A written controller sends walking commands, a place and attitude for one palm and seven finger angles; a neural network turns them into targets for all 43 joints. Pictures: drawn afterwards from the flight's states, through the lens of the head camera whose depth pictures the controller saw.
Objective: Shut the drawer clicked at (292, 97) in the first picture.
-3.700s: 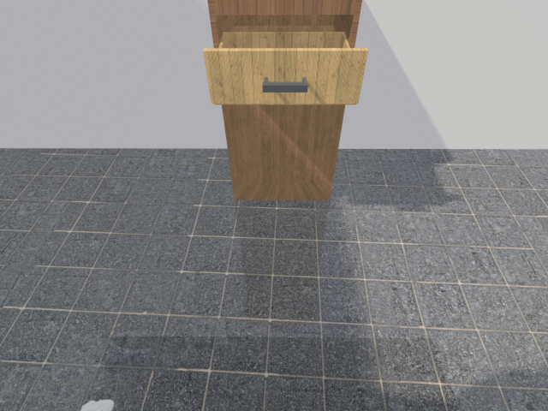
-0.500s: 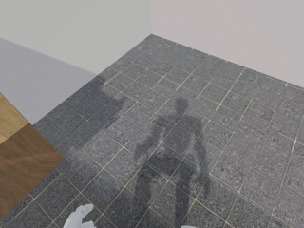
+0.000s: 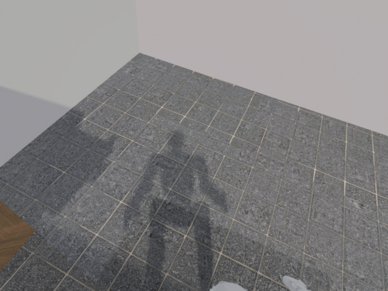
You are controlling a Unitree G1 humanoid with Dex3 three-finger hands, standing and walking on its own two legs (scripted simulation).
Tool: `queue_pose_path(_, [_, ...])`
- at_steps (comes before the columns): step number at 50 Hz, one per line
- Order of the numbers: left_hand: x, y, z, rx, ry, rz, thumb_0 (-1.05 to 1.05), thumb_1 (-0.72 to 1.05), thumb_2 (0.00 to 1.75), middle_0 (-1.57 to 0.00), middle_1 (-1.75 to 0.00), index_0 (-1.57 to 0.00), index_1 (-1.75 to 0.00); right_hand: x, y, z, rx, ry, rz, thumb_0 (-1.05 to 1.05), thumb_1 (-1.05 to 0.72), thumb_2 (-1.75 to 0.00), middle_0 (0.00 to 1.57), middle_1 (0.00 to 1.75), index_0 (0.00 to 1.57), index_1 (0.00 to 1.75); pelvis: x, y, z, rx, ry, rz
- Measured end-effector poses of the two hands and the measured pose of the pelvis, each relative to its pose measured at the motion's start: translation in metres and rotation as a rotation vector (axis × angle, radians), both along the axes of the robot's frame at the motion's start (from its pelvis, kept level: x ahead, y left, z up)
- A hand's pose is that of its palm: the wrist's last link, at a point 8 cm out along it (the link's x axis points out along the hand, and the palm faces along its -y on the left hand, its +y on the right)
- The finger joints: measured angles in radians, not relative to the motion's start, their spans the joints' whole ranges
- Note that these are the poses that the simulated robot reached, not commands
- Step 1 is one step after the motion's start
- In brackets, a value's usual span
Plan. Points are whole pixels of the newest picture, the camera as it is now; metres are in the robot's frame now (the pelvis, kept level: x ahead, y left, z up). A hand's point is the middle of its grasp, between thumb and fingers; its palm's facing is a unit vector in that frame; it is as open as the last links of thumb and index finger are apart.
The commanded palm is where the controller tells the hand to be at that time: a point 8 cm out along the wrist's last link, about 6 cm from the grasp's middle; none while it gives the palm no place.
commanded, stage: walk to a spot facing it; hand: left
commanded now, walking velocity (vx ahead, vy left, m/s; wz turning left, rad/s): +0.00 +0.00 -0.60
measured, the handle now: out of the picture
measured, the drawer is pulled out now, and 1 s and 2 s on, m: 0.29 0.29 0.29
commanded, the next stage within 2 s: turn to face it in 1.24 s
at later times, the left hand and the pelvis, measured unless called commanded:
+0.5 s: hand out of the picture +0.14 +0.11 -0.14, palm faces -0.27 -0.92 -0.28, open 7.4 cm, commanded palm none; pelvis -0.02 -0.05 +0.00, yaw -18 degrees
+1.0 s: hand (133, 272) +0.18 +0.15 -0.18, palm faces -0.48 -0.86 -0.17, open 7.4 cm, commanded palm none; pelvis +0.08 -0.02 +0.00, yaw -36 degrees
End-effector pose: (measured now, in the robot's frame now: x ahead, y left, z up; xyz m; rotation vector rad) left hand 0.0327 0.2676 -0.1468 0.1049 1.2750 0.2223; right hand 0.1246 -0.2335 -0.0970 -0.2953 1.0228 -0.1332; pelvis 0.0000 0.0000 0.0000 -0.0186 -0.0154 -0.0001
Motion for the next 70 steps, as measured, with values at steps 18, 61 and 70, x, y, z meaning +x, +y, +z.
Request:
queue_pose_path(18, [0.099,-0.078,0.022,0.072,-0.098,-0.369,0.01,0.91,0.90,-0.20,-0.29,-0.20,-0.30,-0.182,-0.063,-0.060,0.105,0.258,-0.403,0.01,-0.90,-0.90,0.20,0.30,0.21,0.30,-0.017,-0.039,-0.014,0.023,0.006,-0.240])
queue_pose_path(61, [0.292,-0.163,0.010,-0.016,-0.008,-0.816,0.01,0.91,0.90,-0.20,-0.29,-0.20,-0.30,-0.185,0.013,-0.018,0.118,0.265,-0.904,0.00,-0.92,-0.90,0.20,0.30,0.21,0.30,0.105,-0.042,0.007,-0.008,0.008,-0.753])
queue_pose_path(70, [0.344,-0.300,0.014,-0.030,-0.186,-1.066,0.01,0.91,0.90,-0.20,-0.29,-0.20,-0.30,-0.240,0.033,-0.059,0.276,0.372,-1.101,0.01,-0.91,-0.90,0.20,0.30,0.20,0.30,0.104,-0.086,-0.018,0.027,-0.004,-0.866])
